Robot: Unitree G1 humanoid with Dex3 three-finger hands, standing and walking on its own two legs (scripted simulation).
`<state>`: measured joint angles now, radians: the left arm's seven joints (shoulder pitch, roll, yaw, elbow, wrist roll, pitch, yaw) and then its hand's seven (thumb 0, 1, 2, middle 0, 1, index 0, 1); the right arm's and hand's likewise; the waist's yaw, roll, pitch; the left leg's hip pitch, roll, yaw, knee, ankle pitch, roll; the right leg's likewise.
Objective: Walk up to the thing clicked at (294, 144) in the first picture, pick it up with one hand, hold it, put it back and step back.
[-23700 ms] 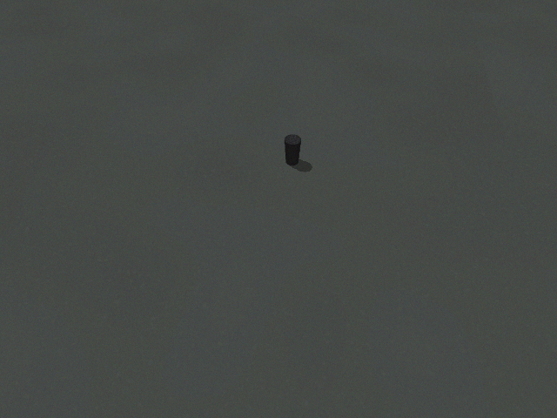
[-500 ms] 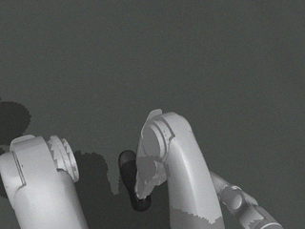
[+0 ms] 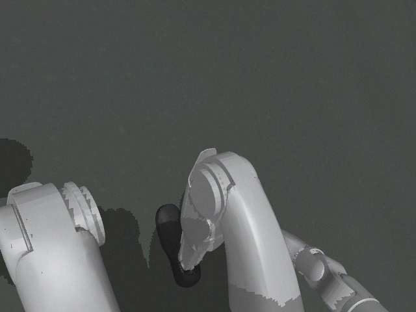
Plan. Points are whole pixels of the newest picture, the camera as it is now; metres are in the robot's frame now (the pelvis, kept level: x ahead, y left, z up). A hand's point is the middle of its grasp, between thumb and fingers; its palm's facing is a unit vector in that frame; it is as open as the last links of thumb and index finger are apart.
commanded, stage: open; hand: left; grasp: from the side
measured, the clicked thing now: out of the picture +0.42 +0.30 -0.20
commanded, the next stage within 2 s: withdraw in 0.20 s
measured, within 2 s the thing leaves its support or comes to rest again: rests again in 0.60 s
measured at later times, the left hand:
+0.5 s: hand out of the picture +0.42 +0.31 -0.16, palm faces +0.46 -0.89 +0.02, open 17.3 cm
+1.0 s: hand out of the picture +0.36 +0.40 -0.05, palm faces +0.41 -0.88 -0.26, open 17.5 cm
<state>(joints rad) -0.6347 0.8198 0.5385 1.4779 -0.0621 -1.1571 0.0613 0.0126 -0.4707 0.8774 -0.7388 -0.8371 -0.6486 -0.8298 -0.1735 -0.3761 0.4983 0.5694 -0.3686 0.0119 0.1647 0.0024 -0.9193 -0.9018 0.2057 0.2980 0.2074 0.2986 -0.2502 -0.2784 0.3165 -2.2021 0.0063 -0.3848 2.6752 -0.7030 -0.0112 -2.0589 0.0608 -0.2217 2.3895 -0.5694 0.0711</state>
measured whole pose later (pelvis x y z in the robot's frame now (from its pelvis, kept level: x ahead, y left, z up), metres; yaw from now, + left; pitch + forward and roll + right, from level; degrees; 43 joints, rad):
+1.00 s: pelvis +0.01 -0.01 +0.05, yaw +5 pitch +24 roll -13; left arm -0.54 0.75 0.53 1.02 0.06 -0.57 -0.12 -0.01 -0.57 0.08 -0.06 -0.04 -0.05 -0.05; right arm 0.01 -0.29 0.18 0.60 -0.11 0.09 0.11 0.01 -0.92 -0.91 0.21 0.30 0.21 0.30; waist -0.13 -0.11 0.02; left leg -2.23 0.02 -0.21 2.47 -0.67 0.02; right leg -2.12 0.00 -0.11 2.30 -0.61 0.03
